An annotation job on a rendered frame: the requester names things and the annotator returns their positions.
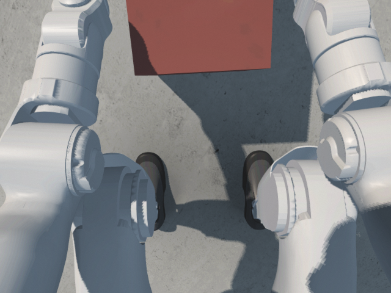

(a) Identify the left robot upper arm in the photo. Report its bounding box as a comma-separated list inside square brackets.
[0, 121, 105, 293]

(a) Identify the robot right thigh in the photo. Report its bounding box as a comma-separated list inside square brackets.
[263, 159, 357, 293]

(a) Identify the right robot upper arm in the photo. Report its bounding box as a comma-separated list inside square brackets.
[316, 106, 391, 284]

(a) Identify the carton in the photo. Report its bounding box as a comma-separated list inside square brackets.
[126, 0, 273, 76]

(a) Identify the left robot forearm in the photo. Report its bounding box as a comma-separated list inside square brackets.
[0, 0, 112, 185]

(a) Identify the robot thigh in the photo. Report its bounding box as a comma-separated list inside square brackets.
[263, 159, 357, 293]
[72, 166, 155, 293]

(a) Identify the robot left thigh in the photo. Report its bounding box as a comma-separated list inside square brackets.
[72, 166, 155, 293]

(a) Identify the right robot forearm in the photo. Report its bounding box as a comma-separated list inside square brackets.
[293, 0, 391, 115]

